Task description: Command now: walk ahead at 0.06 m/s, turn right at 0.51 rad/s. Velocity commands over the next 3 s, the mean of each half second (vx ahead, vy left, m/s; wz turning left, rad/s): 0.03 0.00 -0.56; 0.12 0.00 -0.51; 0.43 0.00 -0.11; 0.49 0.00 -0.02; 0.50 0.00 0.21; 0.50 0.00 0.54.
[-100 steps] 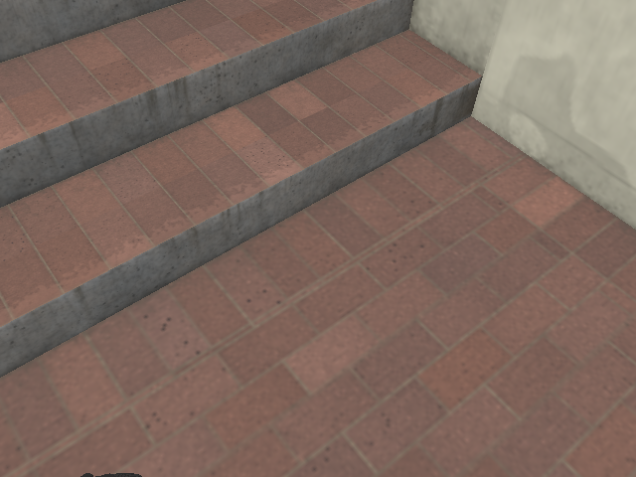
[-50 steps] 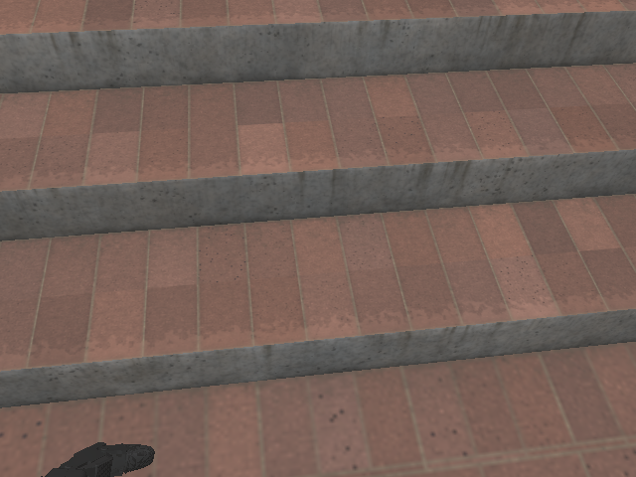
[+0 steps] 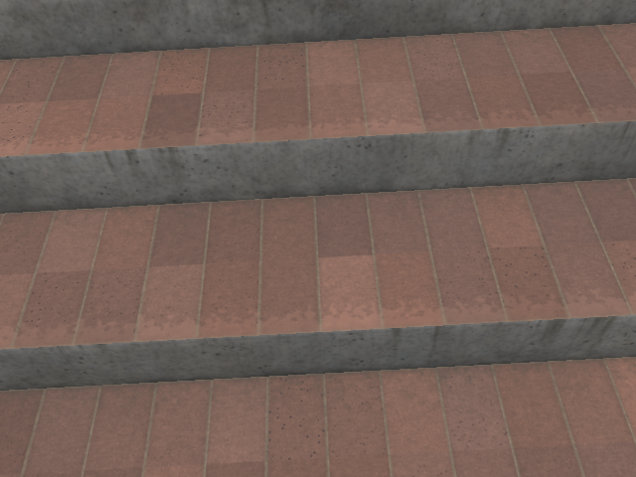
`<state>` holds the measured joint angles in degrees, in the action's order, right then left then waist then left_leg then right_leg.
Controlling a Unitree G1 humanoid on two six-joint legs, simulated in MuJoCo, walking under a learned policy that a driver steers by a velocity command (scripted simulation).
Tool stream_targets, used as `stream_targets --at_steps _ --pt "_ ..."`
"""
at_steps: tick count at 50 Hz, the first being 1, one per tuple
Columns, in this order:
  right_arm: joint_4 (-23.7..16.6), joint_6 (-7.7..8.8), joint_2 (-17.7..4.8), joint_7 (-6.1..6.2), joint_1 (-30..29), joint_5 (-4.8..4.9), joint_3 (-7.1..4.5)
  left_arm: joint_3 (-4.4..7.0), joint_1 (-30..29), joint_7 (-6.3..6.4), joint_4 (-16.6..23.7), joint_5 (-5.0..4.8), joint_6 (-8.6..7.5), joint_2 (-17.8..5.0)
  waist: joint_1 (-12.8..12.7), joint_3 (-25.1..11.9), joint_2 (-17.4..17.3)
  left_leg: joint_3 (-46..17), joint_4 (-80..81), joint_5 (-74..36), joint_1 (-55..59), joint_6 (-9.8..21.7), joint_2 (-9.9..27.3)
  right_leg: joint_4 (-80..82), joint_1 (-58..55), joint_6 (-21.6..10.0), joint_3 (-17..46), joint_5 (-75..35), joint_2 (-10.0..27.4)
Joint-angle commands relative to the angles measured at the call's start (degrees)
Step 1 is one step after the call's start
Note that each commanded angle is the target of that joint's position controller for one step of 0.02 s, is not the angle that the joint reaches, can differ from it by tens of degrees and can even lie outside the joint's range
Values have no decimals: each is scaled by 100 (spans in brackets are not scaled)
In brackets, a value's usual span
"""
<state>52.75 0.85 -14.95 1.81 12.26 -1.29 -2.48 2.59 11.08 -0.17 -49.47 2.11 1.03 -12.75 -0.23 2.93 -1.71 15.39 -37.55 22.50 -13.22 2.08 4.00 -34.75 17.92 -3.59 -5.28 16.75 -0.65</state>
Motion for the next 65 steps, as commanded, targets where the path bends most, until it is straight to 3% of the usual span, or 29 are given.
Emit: stream_targets --at_steps 1,2,3,5,7,14,20,23,24,25,26,27,29,31,36,37,38,41,44,46,47,48,49,51,54,56,58,62,65 --pt "-667 -162 -328 9 -119 55 -49 402 950 57 252 -112 -116 -1631 -388 -1091 1978 -886 -2873 1595 -1771 -410 -577 1434 -1666 -1624 3362 -5441 2385" --pt "-592 -236 -358 18 -225 -19 -33 406 950 65 229 -186 -59 -1495 -358 -1010 931 -1507 -3468 1373 -1767 -486 -288 1463 -1405 -1814 2987 -4636 2225" --pt "-840 -197 -753 52 -754 280 -195 361 92 93 639 -226 -115 -1310 -277 -704 985 -1758 -3946 1508 -2232 -615 -353 1552 -1118 -1763 2979 -3510 2013" --pt "-745 -191 -848 206 -737 151 -281 321 -583 196 853 -312 -120 -1150 -23 -424 446 -1896 -3526 570 -2453 -687 -189 1587 -739 -1181 2369 -2566 1540" --pt "-741 -132 -673 249 -584 62 -286 297 -472 266 854 -271 -105 -1078 48 -555 518 -1829 -3290 47 -2193 -777 -342 1530 -623 -1046 2106 -2893 1221" --pt "-805 -149 -250 244 -520 145 -138 342 -450 338 1077 -204 84 -1141 -35 -940 985 -1681 -1877 -143 -1578 -1028 -602 1252 -668 -939 2207 -2799 951" --pt "-1026 27 -499 133 -766 222 -162 368 -550 324 1224 -224 131 -1208 -147 -913 1195 -1909 -90 -37 -1018 -773 -675 1168 -1040 -869 3222 -2830 1088" --pt "-839 127 -633 2 -133 217 -231 359 -646 366 1345 -355 194 -1118 161 -931 1134 -1854 1732 -1249 68 -441 -548 882 -861 -502 3254 -2260 711" --pt "-793 116 -877 -3 -4 97 -311 334 -493 363 1368 -365 210 -951 87 -924 463 -2363 1919 -1905 883 -170 127 133 28 -207 2842 -950 335" --pt "-866 33 -1276 63 -22 -27 -391 274 -7 298 1367 -262 185 -634 -291 -962 -1145 -3635 1625 -4078 1613 515 1537 -1442 1379 186 1750 1646 -665" --pt "-1075 77 -1125 -15 -146 -291 -374 467 -198 264 1445 -300 106 -1251 -36 -901 -1233 -4380 1885 -4443 847 1433 2321 -2922 1836 511 1575 2329 -707" --pt "-1236 127 -940 -8 -592 -267 -331 610 -158 246 1321 -327 101 -1651 -215 -740 -622 -3779 1984 -3870 536 1354 1986 -3586 1734 593 1712 1753 -402" --pt "-1351 119 -538 59 -932 -16 -234 591 -5 262 1091 -285 222 -1367 -287 -545 -370 -2769 1818 -3003 491 830 1180 -4176 1893 821 1547 960 -348" --pt "-1369 52 -510 166 -755 24 -184 525 -135 235 1199 -307 259 -1113 -151 -381 -500 -2249 1854 -2895 444 855 918 -4283 1999 1023 1306 531 -350" --pt "-1381 -61 -837 293 4 -31 -296 362 -637 192 1614 -308 187 -797 258 -557 -702 -2044 1887 -3420 1447 1099 1247 -2923 2271 1266 966 444 29" --pt "-1426 -68 -907 282 37 -11 -334 333 -622 160 1665 -296 192 -776 292 -673 -686 -1986 2016 -2891 1465 1096 1320 -2675 2140 1248 851 440 156" --pt "-1277 -51 -763 127 354 -95 -278 340 -126 -56 1360 201 318 -816 230 -611 -422 -1673 1965 -2796 1147 994 1132 -2404 1516 1032 581 724 -6" --pt "-1452 18 -888 -70 136 -167 -349 277 -375 -313 1569 5 368 -721 297 -384 -1119 -1446 2250 -612 413 728 1095 -1277 729 592 207 809 80" --pt "-1439 -8 -951 -145 268 -155 -386 254 -382 -287 1633 -8 253 -760 283 -265 -1000 -1662 2146 -47 229 657 1271 -130 28 215 -28 981 -107" --pt "-1423 -70 -612 -162 181 -26 -273 196 678 -175 1200 72 42 -533 -305 -465 -202 -1147 901 -521 -430 426 911 1420 -1592 0 -14 95 -342" --pt "-1533 -86 -71 -173 166 -75 -100 209 1163 -123 1073 162 -106 -768 -483 -638 1087 -552 -699 311 -1342 118 436 2147 -2394 -68 1586 571 819" --pt "-1969 -91 102 -189 -92 -133 -17 391 1511 -52 1124 12 -148 -1749 -576 -439 2245 -493 -1739 1451 -2997 -151 -481 2634 -2542 -804 3931 450 2270" --pt "-1886 -114 -444 -193 -173 -225 -163 398 1605 14 1023 -24 -140 -1561 -685 -210 1337 -1298 -2701 1137 -2921 -125 -86 2465 -2077 -1224 3833 342 2290" --pt "-1655 -25 -538 -349 -133 2 -184 156 791 -13 1105 -15 -196 -955 -187 336 818 -1537 -2516 -45 -2765 -56 194 2601 -1449 -889 2627 589 1558" --pt "-1252 -33 -426 -375 487 -138 -169 53 711 20 1038 -22 -368 -780 46 -170 964 -1174 -3218 -733 -2240 -163 -57 2452 -1586 -711 1618 -1777 1047" --pt "-1266 -57 -363 -334 427 -110 -154 58 943 -5 898 -57 -457 -789 55 -237 630 -1196 -3702 -687 -2481 -194 -73 2322 -1641 -887 1434 -2501 1112" --pt "-1379 -105 -270 -275 86 -90 -131 83 1336 14 703 -60 -488 -840 -101 -78 825 -1127 -4491 -361 -3237 -178 -109 2444 -1959 -1154 1642 -2016 1282" --pt "-1782 -123 -191 -178 -792 -79 -101 70 2134 107 181 27 -524 -837 -245 409 513 -1357 -6355 406 -5663 -31 -49 2618 -3069 -1430 2041 -1502 1726" --pt "-2209 -88 191 -54 -1456 9 106 29 2393 143 -211 64 -599 -813 -235 680 565 -1639 -8284 1548 -7565 269 -128 2528 -3429 -1358 2048 -1350 2037"
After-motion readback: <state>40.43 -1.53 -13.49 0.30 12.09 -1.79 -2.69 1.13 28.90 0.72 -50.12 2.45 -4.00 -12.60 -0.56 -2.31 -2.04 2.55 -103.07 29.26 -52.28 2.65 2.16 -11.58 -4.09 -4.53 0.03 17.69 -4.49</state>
